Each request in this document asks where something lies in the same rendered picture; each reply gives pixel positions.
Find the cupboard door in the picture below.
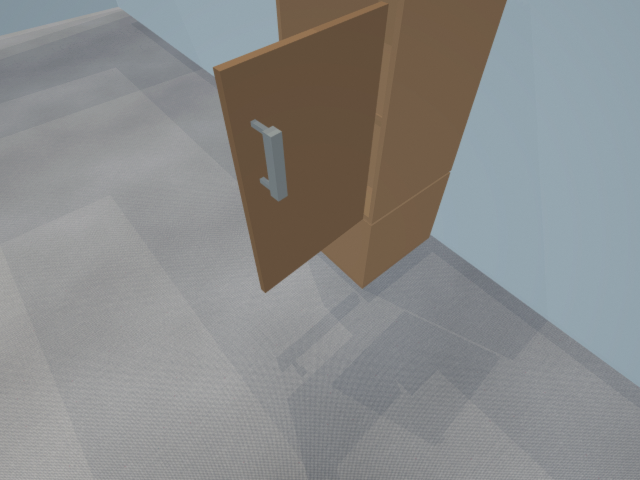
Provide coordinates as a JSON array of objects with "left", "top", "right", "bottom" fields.
[{"left": 213, "top": 1, "right": 389, "bottom": 293}]

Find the handle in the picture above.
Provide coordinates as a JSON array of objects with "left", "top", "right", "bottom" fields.
[{"left": 250, "top": 119, "right": 288, "bottom": 202}]

